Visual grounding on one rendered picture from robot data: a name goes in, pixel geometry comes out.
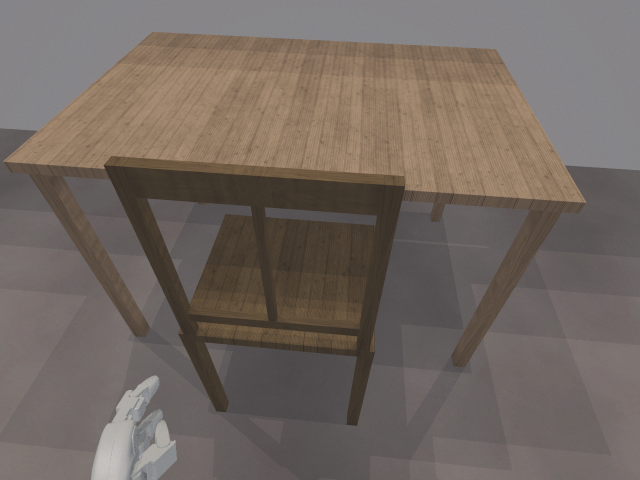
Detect table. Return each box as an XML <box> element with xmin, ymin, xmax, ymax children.
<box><xmin>3</xmin><ymin>32</ymin><xmax>586</xmax><ymax>367</ymax></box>

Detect chair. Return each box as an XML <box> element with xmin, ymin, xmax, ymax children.
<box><xmin>104</xmin><ymin>156</ymin><xmax>405</xmax><ymax>426</ymax></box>

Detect left robot hand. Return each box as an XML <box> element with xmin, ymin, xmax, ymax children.
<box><xmin>91</xmin><ymin>375</ymin><xmax>177</xmax><ymax>480</ymax></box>

